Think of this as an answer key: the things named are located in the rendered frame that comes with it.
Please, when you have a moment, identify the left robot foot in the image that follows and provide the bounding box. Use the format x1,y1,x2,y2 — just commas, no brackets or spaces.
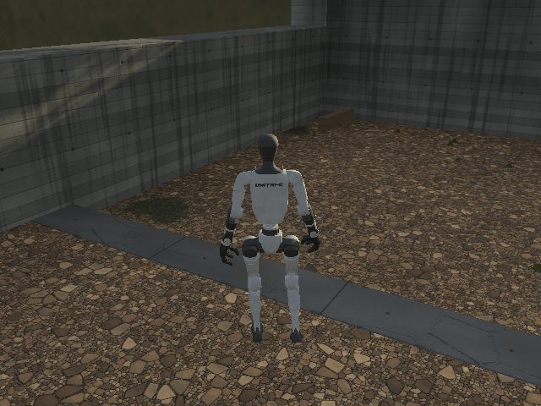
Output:
251,322,263,343

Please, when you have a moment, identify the robot left hand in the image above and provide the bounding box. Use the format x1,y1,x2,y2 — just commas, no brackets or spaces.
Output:
220,244,239,266

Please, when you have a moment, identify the left robot forearm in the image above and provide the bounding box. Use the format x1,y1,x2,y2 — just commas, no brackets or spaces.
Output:
221,206,238,246

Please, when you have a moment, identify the right robot foot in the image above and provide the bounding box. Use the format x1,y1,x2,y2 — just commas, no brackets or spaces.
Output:
290,329,303,343

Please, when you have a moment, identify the right robot upper arm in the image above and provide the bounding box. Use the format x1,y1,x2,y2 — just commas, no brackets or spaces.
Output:
287,170,310,216

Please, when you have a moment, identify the right robot forearm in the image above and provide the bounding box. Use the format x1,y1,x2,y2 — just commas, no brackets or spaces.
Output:
302,203,319,238

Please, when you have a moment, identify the robot right hand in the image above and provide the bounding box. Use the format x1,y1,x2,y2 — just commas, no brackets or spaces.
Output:
301,235,320,253

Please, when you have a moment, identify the robot foot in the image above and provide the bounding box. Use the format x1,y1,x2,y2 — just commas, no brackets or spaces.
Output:
290,329,303,343
251,322,263,343

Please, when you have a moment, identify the left robot upper arm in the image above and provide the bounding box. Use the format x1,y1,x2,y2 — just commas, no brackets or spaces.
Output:
230,171,251,219

